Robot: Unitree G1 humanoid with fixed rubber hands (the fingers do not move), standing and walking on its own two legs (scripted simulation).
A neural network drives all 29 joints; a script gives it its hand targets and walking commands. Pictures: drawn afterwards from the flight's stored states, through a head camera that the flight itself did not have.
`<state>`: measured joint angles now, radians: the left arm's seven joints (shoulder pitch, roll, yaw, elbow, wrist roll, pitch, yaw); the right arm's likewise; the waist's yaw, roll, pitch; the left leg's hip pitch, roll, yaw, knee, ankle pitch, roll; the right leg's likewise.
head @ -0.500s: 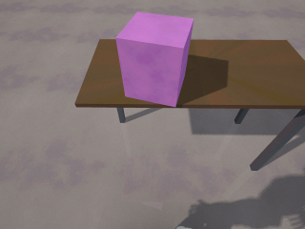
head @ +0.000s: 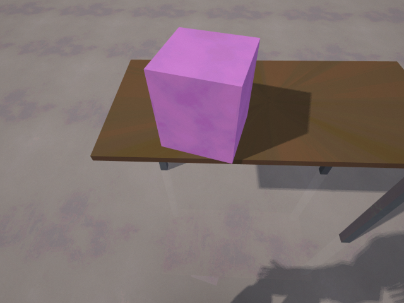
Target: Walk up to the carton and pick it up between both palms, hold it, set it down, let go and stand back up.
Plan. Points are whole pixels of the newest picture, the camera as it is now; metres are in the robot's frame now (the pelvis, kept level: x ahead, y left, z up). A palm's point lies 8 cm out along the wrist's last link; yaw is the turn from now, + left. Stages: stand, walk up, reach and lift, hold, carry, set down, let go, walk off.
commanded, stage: walk up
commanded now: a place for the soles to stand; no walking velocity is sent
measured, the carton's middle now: (206, 97) +0.61 +0.01 +0.05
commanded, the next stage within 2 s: none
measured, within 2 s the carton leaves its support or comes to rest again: neither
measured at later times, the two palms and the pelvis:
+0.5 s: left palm out of the picture +0.09 +0.31 -0.11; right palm out of the picture +0.06 -0.28 -0.12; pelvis +0.00 +0.02 +0.00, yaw +0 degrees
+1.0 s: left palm out of the picture +0.06 +0.31 -0.11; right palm out of the picture +0.03 -0.28 -0.11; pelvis -0.03 +0.02 +0.00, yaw +0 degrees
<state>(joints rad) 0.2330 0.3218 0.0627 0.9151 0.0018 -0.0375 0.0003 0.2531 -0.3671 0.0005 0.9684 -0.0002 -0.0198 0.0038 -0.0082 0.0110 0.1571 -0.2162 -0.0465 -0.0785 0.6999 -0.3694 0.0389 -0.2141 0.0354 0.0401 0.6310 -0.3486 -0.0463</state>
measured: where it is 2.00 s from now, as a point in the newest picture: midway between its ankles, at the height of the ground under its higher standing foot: outside the picture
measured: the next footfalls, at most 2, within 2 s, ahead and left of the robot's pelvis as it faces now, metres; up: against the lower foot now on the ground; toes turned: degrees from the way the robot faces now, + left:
left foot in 0.02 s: +0.02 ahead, +0.14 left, +0.00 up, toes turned -5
